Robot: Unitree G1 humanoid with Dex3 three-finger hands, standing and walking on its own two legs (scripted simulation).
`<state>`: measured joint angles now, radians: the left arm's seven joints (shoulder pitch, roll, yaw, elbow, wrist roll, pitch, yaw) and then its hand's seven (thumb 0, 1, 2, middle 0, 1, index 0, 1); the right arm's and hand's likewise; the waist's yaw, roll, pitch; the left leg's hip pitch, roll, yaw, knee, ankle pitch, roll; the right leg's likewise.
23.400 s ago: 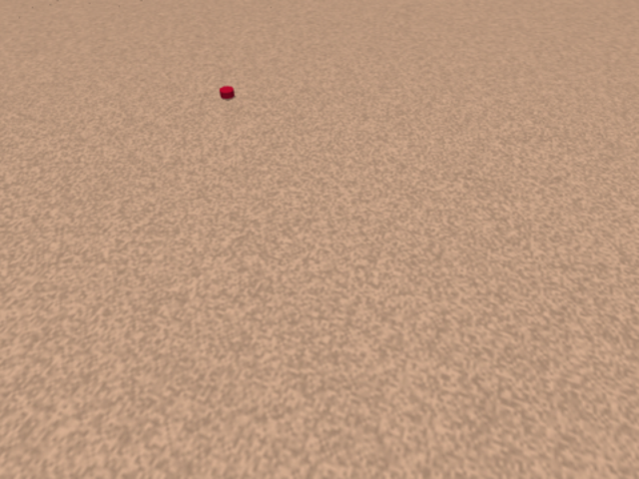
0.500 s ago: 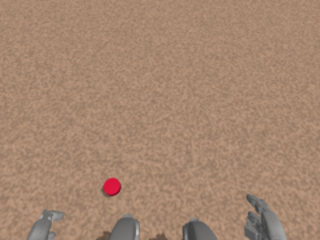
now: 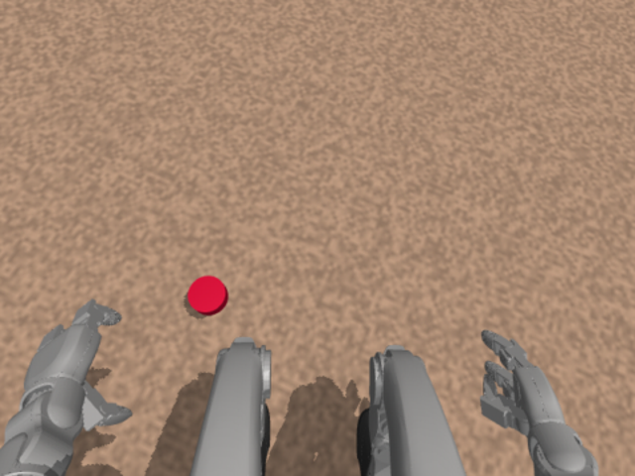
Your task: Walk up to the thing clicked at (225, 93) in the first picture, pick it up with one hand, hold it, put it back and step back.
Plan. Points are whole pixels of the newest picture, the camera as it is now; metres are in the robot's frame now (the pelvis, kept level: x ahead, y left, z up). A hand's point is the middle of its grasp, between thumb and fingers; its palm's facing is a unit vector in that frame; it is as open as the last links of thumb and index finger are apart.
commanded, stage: rise first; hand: left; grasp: from above
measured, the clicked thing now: (208, 295) +0.43 +0.26 -0.51
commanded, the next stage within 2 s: approach in 1.62 s
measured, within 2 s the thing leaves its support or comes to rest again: neither
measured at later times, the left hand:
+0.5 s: hand (142, 327) +0.32 +0.31 -0.29, palm faces -0.47 -0.19 -0.86, open 14.2 cm
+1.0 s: hand (159, 311) +0.36 +0.31 -0.35, palm faces -0.45 -0.05 -0.89, open 14.2 cm
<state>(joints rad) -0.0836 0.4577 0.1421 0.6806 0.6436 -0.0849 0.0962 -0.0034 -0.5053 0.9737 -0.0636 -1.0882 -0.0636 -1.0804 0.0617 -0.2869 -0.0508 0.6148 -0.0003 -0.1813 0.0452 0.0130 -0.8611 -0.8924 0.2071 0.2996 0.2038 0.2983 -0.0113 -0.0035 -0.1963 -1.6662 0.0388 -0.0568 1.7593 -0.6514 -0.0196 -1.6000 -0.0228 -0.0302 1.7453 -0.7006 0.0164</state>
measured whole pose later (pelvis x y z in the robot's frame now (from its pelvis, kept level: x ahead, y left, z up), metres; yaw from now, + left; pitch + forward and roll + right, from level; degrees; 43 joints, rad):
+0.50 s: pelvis -0.05 +0.00 -0.14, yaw -4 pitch +32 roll -6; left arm -0.53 0.63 0.14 1.05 1.03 -0.26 0.24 0.00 -0.55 1.06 -0.07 -1.02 -0.05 -1.03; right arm 0.13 -0.27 -0.04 0.76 -0.06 -0.08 0.09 0.01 -0.87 -0.90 0.21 0.30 0.20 0.30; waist -0.06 0.00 -0.11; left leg -2.15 0.04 -0.12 2.20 -0.63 -0.02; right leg -2.06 0.00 -0.05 2.16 -0.67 0.02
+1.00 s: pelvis -0.04 +0.00 -0.19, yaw -6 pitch +32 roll -7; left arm -0.69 0.69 0.15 1.26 1.26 -0.31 0.41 0.00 -0.54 1.02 -0.09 -0.98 -0.07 -0.98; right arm 0.06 -0.26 -0.02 0.79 -0.13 -0.04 0.13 0.01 -0.90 -0.90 0.21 0.30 0.20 0.30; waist -0.10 -0.03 -0.09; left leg -2.29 0.03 -0.14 2.36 -0.65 -0.02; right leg -2.18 0.01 -0.06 2.31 -0.70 0.04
